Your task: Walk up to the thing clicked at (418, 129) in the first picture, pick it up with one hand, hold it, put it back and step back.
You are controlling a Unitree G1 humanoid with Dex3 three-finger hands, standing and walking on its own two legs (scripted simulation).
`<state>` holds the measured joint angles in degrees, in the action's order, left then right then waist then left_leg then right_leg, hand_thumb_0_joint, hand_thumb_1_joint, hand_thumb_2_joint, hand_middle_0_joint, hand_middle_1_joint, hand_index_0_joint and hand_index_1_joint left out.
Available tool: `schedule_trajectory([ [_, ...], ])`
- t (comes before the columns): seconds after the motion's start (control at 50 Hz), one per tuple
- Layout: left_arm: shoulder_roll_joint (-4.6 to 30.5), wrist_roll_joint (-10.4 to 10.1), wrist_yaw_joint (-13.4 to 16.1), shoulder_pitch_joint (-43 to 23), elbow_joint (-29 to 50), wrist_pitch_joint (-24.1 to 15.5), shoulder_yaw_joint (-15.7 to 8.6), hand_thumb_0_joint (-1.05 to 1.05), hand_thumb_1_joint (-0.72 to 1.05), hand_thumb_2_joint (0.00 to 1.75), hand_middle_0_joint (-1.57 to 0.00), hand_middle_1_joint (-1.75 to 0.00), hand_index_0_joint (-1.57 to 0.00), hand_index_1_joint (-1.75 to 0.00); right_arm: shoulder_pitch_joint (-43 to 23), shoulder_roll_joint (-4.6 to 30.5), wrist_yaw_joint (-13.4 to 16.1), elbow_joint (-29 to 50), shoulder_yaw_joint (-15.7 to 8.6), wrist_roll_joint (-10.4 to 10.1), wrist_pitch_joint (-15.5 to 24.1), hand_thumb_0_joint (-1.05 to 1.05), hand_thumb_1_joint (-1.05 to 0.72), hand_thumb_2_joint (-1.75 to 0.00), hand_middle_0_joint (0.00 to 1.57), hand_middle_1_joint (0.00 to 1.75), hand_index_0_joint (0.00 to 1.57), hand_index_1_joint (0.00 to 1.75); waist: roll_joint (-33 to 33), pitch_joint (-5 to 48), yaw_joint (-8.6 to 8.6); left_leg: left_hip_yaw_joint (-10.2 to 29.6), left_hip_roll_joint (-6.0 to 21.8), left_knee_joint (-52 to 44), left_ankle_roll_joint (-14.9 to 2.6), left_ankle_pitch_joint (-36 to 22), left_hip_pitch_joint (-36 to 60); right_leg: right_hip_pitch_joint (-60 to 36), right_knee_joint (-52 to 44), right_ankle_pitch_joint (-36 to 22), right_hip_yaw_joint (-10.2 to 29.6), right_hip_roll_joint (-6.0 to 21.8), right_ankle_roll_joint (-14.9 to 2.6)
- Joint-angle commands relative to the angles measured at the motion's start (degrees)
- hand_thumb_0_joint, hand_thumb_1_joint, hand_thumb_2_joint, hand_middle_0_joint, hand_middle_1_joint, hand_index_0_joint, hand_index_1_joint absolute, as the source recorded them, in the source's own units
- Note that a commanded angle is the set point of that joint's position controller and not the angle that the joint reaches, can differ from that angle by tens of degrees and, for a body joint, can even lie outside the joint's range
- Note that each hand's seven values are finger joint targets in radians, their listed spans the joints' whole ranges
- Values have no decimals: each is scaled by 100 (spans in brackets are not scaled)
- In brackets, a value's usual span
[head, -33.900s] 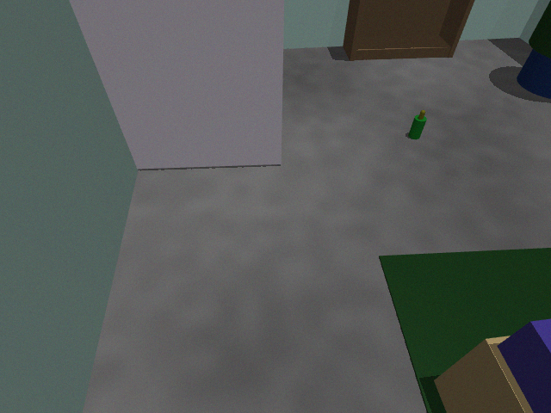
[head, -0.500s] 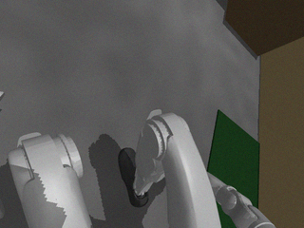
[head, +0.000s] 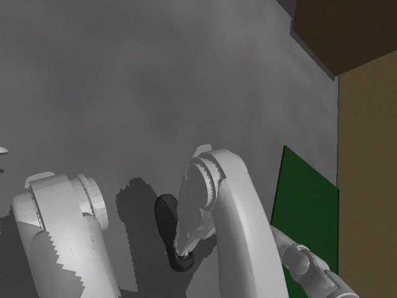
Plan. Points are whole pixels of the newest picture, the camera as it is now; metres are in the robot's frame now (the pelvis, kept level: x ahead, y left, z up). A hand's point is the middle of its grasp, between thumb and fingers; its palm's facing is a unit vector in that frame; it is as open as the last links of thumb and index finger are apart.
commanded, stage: withdraw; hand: left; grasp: from the side
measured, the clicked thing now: out of the picture +0.43 +0.28 -0.20
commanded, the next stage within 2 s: rise in 0.12 s
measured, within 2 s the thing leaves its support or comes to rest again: neither
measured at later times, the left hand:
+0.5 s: hand out of the picture +0.39 +0.41 -0.05, palm faces +0.38 -0.88 -0.30, open 17.4 cm
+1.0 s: hand out of the picture +0.27 +0.32 +0.14, palm faces +0.33 -0.83 -0.44, open 17.4 cm
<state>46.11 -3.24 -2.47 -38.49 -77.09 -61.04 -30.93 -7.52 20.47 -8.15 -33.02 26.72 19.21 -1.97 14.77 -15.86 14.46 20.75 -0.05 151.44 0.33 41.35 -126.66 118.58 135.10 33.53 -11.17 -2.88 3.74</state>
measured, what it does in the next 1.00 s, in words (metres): rises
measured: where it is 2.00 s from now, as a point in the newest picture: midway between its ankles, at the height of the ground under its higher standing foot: (129, 274)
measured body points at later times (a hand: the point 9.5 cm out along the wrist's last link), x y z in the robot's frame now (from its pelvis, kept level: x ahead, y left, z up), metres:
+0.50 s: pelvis +0.01 -0.01 +0.04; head +0.20 +0.14 +0.42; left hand +0.36 +0.45 -0.04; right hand +0.18 -0.24 -0.04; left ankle +0.08 +0.12 -0.26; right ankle +0.15 -0.14 -0.26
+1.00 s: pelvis +0.04 -0.02 +0.24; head +0.20 +0.05 +0.65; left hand +0.25 +0.36 +0.17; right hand +0.28 -0.22 +0.13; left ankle +0.08 +0.12 -0.26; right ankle +0.15 -0.14 -0.26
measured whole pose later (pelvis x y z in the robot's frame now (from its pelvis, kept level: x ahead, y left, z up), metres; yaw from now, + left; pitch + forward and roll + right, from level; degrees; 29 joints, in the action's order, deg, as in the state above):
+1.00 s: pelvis +0.04 -0.02 +0.24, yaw +12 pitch +30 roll -4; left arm 24.4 2.2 4.1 -3.5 -23.8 -0.1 -14.7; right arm 5.4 13.7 2.9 -28.8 0.5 -2.7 -6.3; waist 0.1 10.2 2.7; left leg 4.4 2.4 102.3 1.3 38.0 -94.7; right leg 93.5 98.7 35.3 -1.8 1.9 1.8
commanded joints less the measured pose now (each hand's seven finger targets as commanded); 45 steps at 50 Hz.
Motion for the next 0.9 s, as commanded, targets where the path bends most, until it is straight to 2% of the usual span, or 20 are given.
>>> schedule_trajectory([
  [0.0, 1571, -104, -173, -1219, 1969, -152, -324, 0, -50, 5, -5, 0, -4, 0, 389, 2076, 146, 95, -992, -109, -97, 0, -90, -90, 20, 30, 20, 30, -4258, 4141, 158, -640, 341, -2445, 278, -1062, 3006, -1416, -623, -934, -593, -105, -475],
  [0.06, 1093, -181, -468, -899, 2004, 307, -26, 0, -49, 5, -5, 0, -4, 0, 599, 2017, 179, 88, -1201, -299, -132, 0, -90, -90, 20, 30, 20, 30, -4229, 4108, 135, -720, 317, -2560, 272, -1135, 2871, -1176, -645, -969, -522, -71, -511],
  [0.1, 742, -314, -664, -890, 1939, 617, 221, 0, -49, 6, -4, -1, -4, -1, 752, 1945, 204, 60, -1291, -443, -131, 0, -89, -90, 20, 30, 20, 30, -3776, 3909, 247, -786, 274, -2498, 175, -963, 2407, -1163, -782, -929, -479, -71, -496],
  [0.16, 604, -507, -889, -1126, 1788, 932, 256, 0, -53, 4, -2, -1, -3, 0, 895, 1897, 240, 29, -1374, -616, -113, 0, -88, -90, 20, 30, 20, 30, -3201, 3628, 323, -768, 247, -2446, 57, -578, 1980, -994, -911, -670, -460, -52, -467],
  [0.22, 554, -527, -1037, -1277, 1683, 1066, 253, 0, -44, 9, -3, 0, -1, 0, 919, 1826, 239, 54, -1453, -706, -76, 0, -79, -88, 20, 30, 20, 30, -2827, 3524, 227, -733, 229, -2498, -1, -165, 1738, -851, -940, -279, -440, -30, -471],
  [0.24, 1446, 408, -778, -787, 964, 1491, 25, 0, -52, 8, -6, -4, -4, -5, 1066, 1532, 259, -136, -1643, -889, -163, 0, -87, -91, 20, 30, 20, 30, -3234, 3972, -325, -955, 213, -2783, 39, -405, 2275, -818, -1097, -215, -291, 15, -502],
  [0.26, 1238, 338, -713, -1191, 1455, 1630, 104, 0, -53, 9, -6, -4, -4, -5, 1129, 1521, 252, -41, -1680, -920, -219, 0, -89, -91, 20, 30, 20, 30, -3361, 4231, -181, -972, 249, -2820, 63, -494, 2415, -821, -1104, -240, -254, 10, -510],
  [0.28, 1249, 403, -676, -1521, 1856, 1708, 122, 0, -53, 9, -5, -4, -4, -6, 1209, 1554, 253, -20, -1761, -974, -252, 0, -88, -91, 20, 30, 20, 30, -3597, 4408, -165, -943, 260, -2945, 93, -526, 2641, -695, -1056, -269, -223, 46, -518],
  [0.32, 1761, 594, -575, -1528, 2363, 2041, -148, 0, -55, 9, -7, -4, -5, -6, 1274, 1523, 266, 48, -1936, -1072, -347, 0, -92, -92, 20, 30, 20, 30, -4096, 5048, -472, -1012, 256, -3180, 139, -747, 3171, -696, -1025, -353, -102, 97, -554],
  [0.36, 2079, 761, -450, -1434, 2595, 2414, -335, 0, -60, 10, -9, -6, -6, -8, 1410, 1457, 294, 88, -2084, -1195, -422, 0, -97, -93, 20, 30, 20, 30, -4251, 5281, -588, -1122, 247, -3288, 122, -795, 3243, -701, -1066, -351, 16, 97, -587],
  [0.38, 2091, 809, -397, -1417, 2817, 2566, -345, 0, -52, 12, -7, -8, -7, -8, 1523, 1405, 311, 65, -2144, -1232, -470, 0, -90, -90, 20, 30, 20, 30, -4234, 5402, -598, -1238, 222, -3272, 101, -969, 3226, -866, -1130, -481, 93, 104, -592],
  [0.44, 1784, 889, -262, -1007, 3020, 3071, -300, 0, -53, 7, -6, -6, -5, -6, 1635, 1233, 371, 100, -2354, -1403, -533, 0, -90, -90, 20, 30, 20, 30, -4037, 5436, -751, -1382, 173, -3480, 46, -893, 3147, -777, -1357, -400, 213, 123, -622],
  [0.5, 915, 902, -198, -353, 3164, 3573, 101, 0, -54, 7, -6, -6, -6, -6, 1761, 1094, 401, 155, -2623, -1558, -589, 0, -90, -90, 20, 30, 20, 30, -3676, 5597, -790, -1428, 147, -3718, 17, -1009, 3283, -796, -1603, -450, 279, 149, -633],
  [0.56, 493, 878, -81, 176, 3575, 4069, 324, 0, -57, 5, -6, -6, -5, -6, 1849, 1013, 436, 279, -2861, -1732, -602, 0, -90, -90, 20, 30, 20, 30, -3067, 5752, -871, -1478, 106, -4020, -58, -883, 3325, -1039, -2039, -340, 397, 182, -617],
  [0.58, 292, 869, -63, 249, 3808, 4212, 563, 0, -58, 4, -5, -5, -5, -6, 1847, 992, 460, 318, -2919, -1792, -613, 0, -90, -90, 20, 30, 20, 30, -2967, 5667, -840, -1467, 102, -4203, -84, -639, 3309, -1124, -2231, -161, 415, 185, -605],
  [0.6, 131, 840, -24, 481, 3996, 4359, 626, 0, -59, 3, -5, -5, -5, -5, 1842, 986, 474, 367, -2979, -1845, -614, 0, -90, -90, 20, 30, 20, 30, -2791, 5676, -862, -1421, 108, -4377, -99, -500, 3414, -1233, -2399, -81, 428, 191, -591],
  [0.68, 155, 732, 196, 1138, 5384, 4899, 679, 0, -55, 6, -6, -6, -6, -6, 1778, 857, 632, 651, -3089, -2057, -613, 0, -89, -90, 20, 30, 20, 30, -2460, 5887, -1111, -1402, 120, -5077, -158, -36, 3816, -1877, -3076, 257, 573, 197, -547],
  [0.72, 258, 693, 345, 1509, 6028, 5120, 580, 0, -54, 7, -6, -6, -6, -6, 1777, 754, 738, 759, -3101, -2125, -613, 0, -89, -90, 20, 30, 20, 30, -2516, 6141, -1246, -1448, 129, -5379, -149, -126, 4200, -2403, -3361, 182, 656, 209, -540],
  [0.8, 9, 634, 600, 2039, 6460, 5456, 635, 0, -53, 7, -6, -6, -5, -6, 1751, 519, 957, 839, -3060, -2181, -520, 0, -89, -90, 20, 30, 20, 30, -2438, 5827, -1244, -1545, 142, -5879, -133, -411, 4729, -3038, -3974, 19, 787, 241, -534],
  [0.88, -714, 577, 741, 2648, 6346, 5723, 1022, 0, -56, 5, -5, -5, -5, -5, 1714, 358, 1134, 891, -3056, -2170, -347, 0, -89, -90, 20, 30, 20, 30, -2334, 5381, -1134, -1651, 143, -6331, -121, -743, 5192, -3568, -4567, -215, 831, 267, -530],
])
